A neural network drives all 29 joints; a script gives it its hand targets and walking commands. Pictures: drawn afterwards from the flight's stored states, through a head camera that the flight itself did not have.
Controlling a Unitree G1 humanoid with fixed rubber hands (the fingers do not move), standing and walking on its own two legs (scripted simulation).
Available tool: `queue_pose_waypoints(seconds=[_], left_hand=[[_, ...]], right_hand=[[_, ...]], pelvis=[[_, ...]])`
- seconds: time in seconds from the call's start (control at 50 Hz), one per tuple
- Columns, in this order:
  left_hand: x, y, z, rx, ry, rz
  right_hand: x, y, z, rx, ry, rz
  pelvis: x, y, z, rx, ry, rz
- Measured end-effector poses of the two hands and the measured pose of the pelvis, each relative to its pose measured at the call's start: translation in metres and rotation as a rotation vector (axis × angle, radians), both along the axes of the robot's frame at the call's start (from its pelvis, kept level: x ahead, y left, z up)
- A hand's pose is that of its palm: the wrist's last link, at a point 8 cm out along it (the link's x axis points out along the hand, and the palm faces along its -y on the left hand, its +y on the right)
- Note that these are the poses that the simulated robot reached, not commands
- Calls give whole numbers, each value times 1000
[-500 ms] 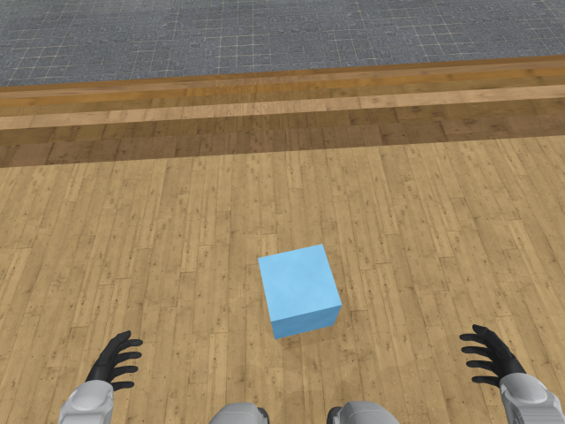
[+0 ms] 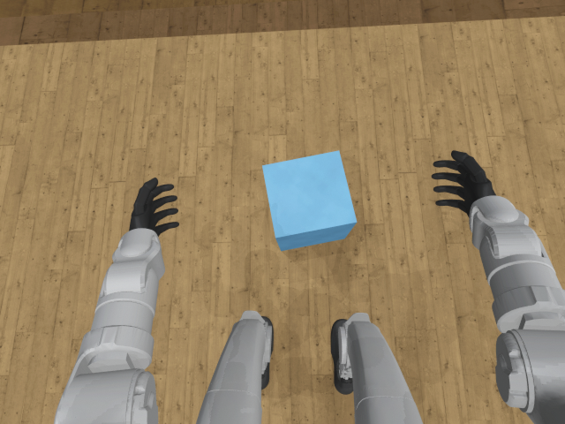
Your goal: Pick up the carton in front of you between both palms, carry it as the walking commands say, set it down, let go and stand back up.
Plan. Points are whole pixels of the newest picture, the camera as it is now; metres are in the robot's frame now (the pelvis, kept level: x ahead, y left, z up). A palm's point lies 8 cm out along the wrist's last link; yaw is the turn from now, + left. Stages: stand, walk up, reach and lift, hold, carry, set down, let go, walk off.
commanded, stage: reach and lift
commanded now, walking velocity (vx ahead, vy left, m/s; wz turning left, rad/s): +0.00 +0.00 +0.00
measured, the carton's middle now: (307, 205) +0.52 +0.00 -0.57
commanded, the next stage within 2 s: none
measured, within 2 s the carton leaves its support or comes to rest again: neither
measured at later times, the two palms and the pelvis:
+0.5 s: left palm (202, 156) +0.49 +0.19 -0.15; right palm (419, 115) +0.57 -0.19 -0.14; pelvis -0.02 -0.01 -0.04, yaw +0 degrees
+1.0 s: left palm (227, 198) +0.48 +0.19 -0.37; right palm (386, 175) +0.55 -0.19 -0.38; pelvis -0.03 +0.00 -0.21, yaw +3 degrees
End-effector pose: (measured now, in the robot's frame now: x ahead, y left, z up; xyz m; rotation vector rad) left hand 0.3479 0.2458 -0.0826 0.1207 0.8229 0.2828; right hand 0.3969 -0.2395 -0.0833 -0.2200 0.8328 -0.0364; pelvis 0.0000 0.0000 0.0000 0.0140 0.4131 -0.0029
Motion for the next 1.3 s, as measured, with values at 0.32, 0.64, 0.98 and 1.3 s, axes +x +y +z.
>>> queue_pose_waypoints(seconds=[0.32,0.64,0.98,1.3], left_hand=[[103,-42,-32,-58,-128,68],[146,-58,-99,-78,-170,85],[134,-54,-278,-77,-137,61],[132,-60,-387,-112,-87,46]], right_hand=[[121,36,-28,96,-97,50],[174,57,-96,131,-139,62],[148,53,-284,95,-136,12],[147,66,-388,114,-94,34]], pelvis=[[-37,-9,-32,24,227,-17],[2,-10,-46,41,455,-13],[-24,-1,-197,46,503,9],[-63,-6,-298,50,287,30]])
